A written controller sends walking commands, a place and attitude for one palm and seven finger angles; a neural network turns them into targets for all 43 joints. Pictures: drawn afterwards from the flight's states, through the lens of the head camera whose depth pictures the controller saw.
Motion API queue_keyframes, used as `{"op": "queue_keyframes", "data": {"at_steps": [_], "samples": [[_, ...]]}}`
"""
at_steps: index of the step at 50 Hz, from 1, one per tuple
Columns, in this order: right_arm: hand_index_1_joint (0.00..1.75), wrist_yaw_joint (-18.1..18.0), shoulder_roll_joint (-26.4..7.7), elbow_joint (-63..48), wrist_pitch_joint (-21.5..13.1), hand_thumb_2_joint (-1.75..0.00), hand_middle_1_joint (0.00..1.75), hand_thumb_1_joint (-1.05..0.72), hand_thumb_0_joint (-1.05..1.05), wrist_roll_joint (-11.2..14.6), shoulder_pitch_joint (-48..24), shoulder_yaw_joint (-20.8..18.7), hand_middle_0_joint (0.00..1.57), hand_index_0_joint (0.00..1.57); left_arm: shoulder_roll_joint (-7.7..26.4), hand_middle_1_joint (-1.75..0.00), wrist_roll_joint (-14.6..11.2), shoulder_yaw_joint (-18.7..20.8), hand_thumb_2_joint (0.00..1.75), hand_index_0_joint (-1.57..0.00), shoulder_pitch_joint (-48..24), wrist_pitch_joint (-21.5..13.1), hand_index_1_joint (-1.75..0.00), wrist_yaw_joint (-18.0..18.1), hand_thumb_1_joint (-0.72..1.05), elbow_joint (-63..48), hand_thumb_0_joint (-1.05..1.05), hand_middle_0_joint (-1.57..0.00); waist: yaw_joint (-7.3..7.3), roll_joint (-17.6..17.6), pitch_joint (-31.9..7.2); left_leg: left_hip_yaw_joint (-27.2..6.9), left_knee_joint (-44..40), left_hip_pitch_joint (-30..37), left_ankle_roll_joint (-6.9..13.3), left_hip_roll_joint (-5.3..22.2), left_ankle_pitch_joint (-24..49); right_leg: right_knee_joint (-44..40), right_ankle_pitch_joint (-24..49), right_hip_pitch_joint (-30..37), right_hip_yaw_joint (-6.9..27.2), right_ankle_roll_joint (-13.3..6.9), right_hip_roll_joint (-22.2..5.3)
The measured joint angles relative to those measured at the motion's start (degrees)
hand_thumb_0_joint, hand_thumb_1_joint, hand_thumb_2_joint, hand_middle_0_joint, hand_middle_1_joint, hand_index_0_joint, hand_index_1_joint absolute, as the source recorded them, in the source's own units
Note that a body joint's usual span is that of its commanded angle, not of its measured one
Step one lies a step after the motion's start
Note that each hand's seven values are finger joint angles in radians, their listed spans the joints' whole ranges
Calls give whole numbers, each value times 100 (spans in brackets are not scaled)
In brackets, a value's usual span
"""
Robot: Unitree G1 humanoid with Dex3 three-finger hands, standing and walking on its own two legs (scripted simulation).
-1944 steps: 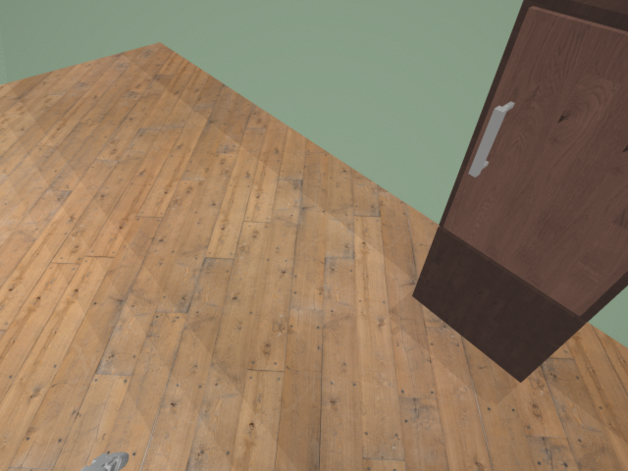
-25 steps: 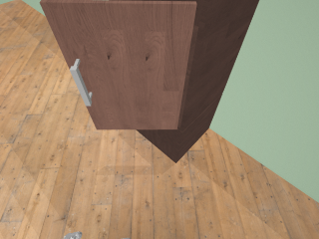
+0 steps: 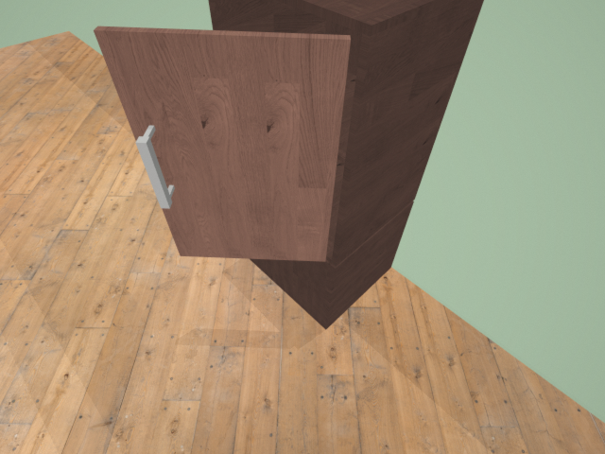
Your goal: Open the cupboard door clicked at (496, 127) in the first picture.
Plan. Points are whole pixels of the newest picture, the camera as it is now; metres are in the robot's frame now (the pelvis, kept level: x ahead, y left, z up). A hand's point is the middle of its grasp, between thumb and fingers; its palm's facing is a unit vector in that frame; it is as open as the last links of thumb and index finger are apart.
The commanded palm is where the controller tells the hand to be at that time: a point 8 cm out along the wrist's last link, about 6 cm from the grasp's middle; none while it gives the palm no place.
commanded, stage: come to a stop and stand still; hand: left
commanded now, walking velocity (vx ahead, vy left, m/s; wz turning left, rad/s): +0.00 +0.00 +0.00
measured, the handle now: (158, 168) +0.62 +0.33 -0.01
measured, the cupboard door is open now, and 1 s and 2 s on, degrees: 44 44 44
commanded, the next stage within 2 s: look again from close up in 0.04 s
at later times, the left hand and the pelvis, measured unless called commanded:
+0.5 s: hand out of the picture +0.03 +0.20 -0.17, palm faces +0.00 -0.97 -0.23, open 7.3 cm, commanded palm none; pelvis +0.01 +0.02 -0.01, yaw -1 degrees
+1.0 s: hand out of the picture +0.02 +0.20 -0.18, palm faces +0.03 -0.98 -0.20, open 7.3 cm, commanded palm none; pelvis +0.02 +0.03 -0.01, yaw -1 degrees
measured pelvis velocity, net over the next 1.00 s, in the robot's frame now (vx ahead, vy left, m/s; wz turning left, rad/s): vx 0.02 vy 0.03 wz -0.01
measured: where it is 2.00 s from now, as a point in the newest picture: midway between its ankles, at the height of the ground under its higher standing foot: outside the picture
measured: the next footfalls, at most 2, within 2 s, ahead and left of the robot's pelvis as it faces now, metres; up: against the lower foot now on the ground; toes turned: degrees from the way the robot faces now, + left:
right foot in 1.40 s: +0.11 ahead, -0.05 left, +0.00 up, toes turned -9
left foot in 1.84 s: +0.12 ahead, +0.23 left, +0.00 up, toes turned +0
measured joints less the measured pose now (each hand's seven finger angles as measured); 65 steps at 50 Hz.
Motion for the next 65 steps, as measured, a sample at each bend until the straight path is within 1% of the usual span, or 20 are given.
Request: {"op": "queue_keyframes", "data": {"at_steps": [7, 9, 11, 13, 15, 20, 25, 33, 41, 48, 51, 52, 54, 56, 58, 60, 61, 63, 65], "samples": [[30, -5, 15, 69, -39, -90, 30, -91, 0, 5, 94, 36, 20, 20, -137, -30, 4, -34, 90, -20, 275, -29, -29, 8, 92, 200, 0, -20, 12, -16, 13, 13, -141, 75, -7, -1, 51, -110, 37, 56, 11, -10, 5], [30, 36, -38, -29, -52, -90, 30, -91, 0, 32, 109, 47, 20, 20, -224, -30, 57, -77, 90, -20, 348, -155, -29, 104, 91, 161, 0, -20, 34, 87, 19, -35, 230, -167, 25, 68, -154, -81, 57, -41, 11, 5, 79], [30, 57, -103, -200, -81, -90, 30, -91, 0, 39, 107, 22, 20, 20, -304, -30, 75, -122, 90, -20, 425, -235, -29, 121, 91, 84, 0, -20, -14, 215, 61, -97, 474, -319, 53, 102, -250, 80, 2, -158, 21, 4, 134], [30, 70, -119, -323, -132, -90, 30, -91, 0, 28, 137, 23, 20, 20, -326, -30, 77, -139, 90, -20, 440, -239, -29, 109, 91, 62, 0, -20, -72, 244, 62, -79, 604, -376, 59, 49, -308, 277, -110, -245, 41, 27, 74], [30, 62, -122, -386, -167, -90, 30, -91, 0, 13, 201, 41, 20, 20, -318, -30, 74, -131, 90, -20, 428, -217, -29, 104, 91, 27, 0, -20, -92, 259, 11, -53, 647, -384, 98, -20, -361, 418, -206, -298, 62, 67, -2], [30, 48, -98, -372, -189, -90, 30, -93, 1, 4, 321, 111, 20, 20, -208, -30, 66, -99, 90, -20, 300, -189, -29, 92, 91, -97, 0, -20, -55, 252, -95, 32, 580, -286, 185, -164, -380, 587, -329, -319, 137, 153, -154], [30, 53, -57, -298, -207, -90, 30, -93, 1, 2, 336, 161, 20, 20, -70, -30, 57, -74, 90, -20, 144, -186, -29, 92, 91, -197, 0, -20, -45, 177, -121, 103, 439, -181, 217, -235, -337, 603, -354, -303, 204, 188, -225], [30, 52, -40, -214, -241, -90, 30, -92, 1, 8, 258, 180, 20, 20, 19, -30, 58, -60, 90, -20, -13, -155, -29, 84, 91, -244, 0, -20, -47, 71, -64, 146, 289, -112, 219, -254, -283, 530, -326, -284, 246, 198, -240], [30, 41, -69, -160, -240, -90, 30, -91, 0, 17, 142, 160, 20, 20, 18, -30, 64, -62, 90, -20, 33, -134, -29, 64, 92, -177, 0, -20, -13, -4, -36, 144, 258, -60, 189, -222, -294, 481, -326, -227, 245, 173, -207], [30, 95, -180, -290, -106, -90, 30, -91, 0, -10, 153, 96, 20, 20, -40, -30, 108, 3, 90, -20, 217, -99, -29, 21, 91, -231, 0, -20, 56, 41, -51, 84, 680, -211, 195, -207, -561, 725, -534, -269, 188, 165, -205], [30, 109, -226, -347, -61, -90, 30, -91, 0, -19, 169, 56, 20, 20, -34, -30, 125, 63, 90, -20, 332, -94, -29, 25, 91, -266, 0, -20, 93, 33, -51, 114, 913, -299, 211, -209, -729, 825, -644, -270, 150, 208, -241], [30, 112, -228, -362, -56, -90, 30, -91, 0, -19, 166, 45, 20, 20, -17, -30, 133, 88, 90, -20, 370, -86, -29, 29, 91, -276, 0, -20, 116, -9, -43, 132, 932, -289, 251, -243, -763, 869, -686, -273, 161, 234, -278], [30, 119, -206, -399, -77, -90, 30, -91, 0, -16, 149, 39, 20, 20, 45, -30, 141, 136, 90, -20, 437, -50, -29, 35, 91, -278, 0, -20, 164, -158, -24, 215, 867, -216, 345, -351, -788, 974, -775, -297, 239, 295, -390], [30, 120, -193, -490, -149, -90, 30, -91, 0, -32, 153, 42, 20, 20, 101, -30, 148, 167, 90, -20, 456, 28, -29, 37, 91, -265, 0, -20, 179, -246, -9, 296, 837, -194, 413, -428, -819, 1313, -997, -451, 276, 198, -465], [30, 84, -187, -586, -215, -90, 30, -91, 0, -35, 159, 45, 20, 20, 121, -30, 158, 168, 90, -20, 397, 109, -29, 48, 91, -251, 0, -20, 165, -214, 36, 368, 766, -154, 496, -441, -826, 2230, -1555, -833, 251, 119, -435], [30, 52, -169, -656, -248, -90, 30, -91, 0, -39, 189, 58, 20, 20, 131, -30, 151, 175, 90, -20, 279, 136, -29, 43, 91, -276, 0, -20, 101, -139, 91, 380, 602, -80, 542, -457, -758, 3022, -1750, -1218, 166, 60, -410], [30, 45, -155, -671, -248, -90, 30, -91, 0, -47, 210, 68, 20, 20, 134, -30, 146, 182, 90, -20, 203, 135, -29, 38, 91, -308, 0, -20, 73, -101, 117, 372, 505, -37, 549, -470, -712, 3236, -1738, -1367, 115, 50, -409], [30, 44, -124, -666, -233, -90, 30, -91, 0, -60, 260, 84, 20, 20, 131, -30, 139, 187, 90, -20, 36, 123, -29, 23, 91, -408, 0, -20, 38, -27, 157, 350, 318, 55, 554, -497, -628, 3259, -1644, -1549, 11, 52, -416], [30, 56, -108, -646, -207, -90, 30, -91, 0, -69, 315, 95, 20, 20, 102, -30, 136, 178, 90, -20, -135, 104, -29, 12, 91, -532, 0, -20, 20, 57, 179, 329, 206, 120, 546, -521, -590, 2929, -1493, -1596, -74, 63, -411]]}}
